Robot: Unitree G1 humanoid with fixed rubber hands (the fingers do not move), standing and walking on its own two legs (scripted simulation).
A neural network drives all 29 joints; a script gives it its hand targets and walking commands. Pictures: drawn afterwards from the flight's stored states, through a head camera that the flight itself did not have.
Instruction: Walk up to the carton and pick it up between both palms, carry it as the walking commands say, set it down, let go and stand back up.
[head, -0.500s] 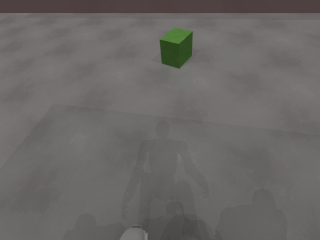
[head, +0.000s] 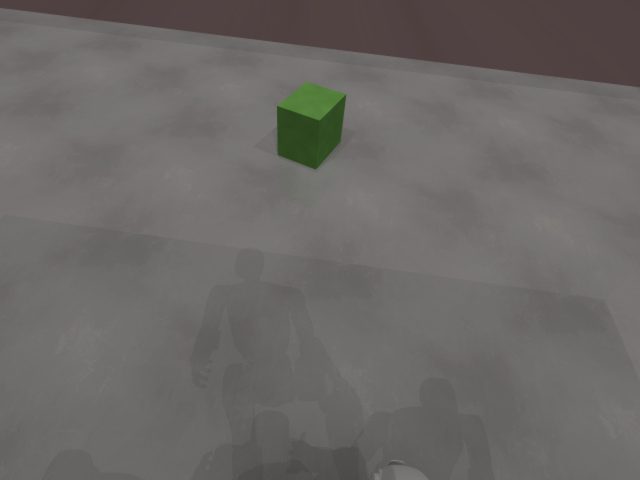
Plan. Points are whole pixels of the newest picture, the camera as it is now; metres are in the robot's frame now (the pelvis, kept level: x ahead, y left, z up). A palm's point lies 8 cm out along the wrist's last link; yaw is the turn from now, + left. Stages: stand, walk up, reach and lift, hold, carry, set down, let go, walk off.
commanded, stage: walk up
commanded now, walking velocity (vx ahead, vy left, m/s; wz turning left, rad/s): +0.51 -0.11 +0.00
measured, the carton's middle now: (311, 125) +1.86 -0.03 -0.64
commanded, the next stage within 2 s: none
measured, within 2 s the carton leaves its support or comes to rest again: neither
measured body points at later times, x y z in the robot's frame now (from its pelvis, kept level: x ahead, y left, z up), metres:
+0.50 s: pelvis +0.24 -0.06 +0.00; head +0.26 -0.10 +0.45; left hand +0.22 +0.20 -0.13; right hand +0.29 -0.32 -0.17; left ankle +0.25 +0.12 -0.66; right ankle +0.24 -0.17 -0.75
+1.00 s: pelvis +0.47 +0.04 +0.00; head +0.50 +0.07 +0.44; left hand +0.55 +0.30 -0.16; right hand +0.48 -0.22 -0.14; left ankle +0.48 +0.15 -0.75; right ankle +0.48 -0.11 -0.67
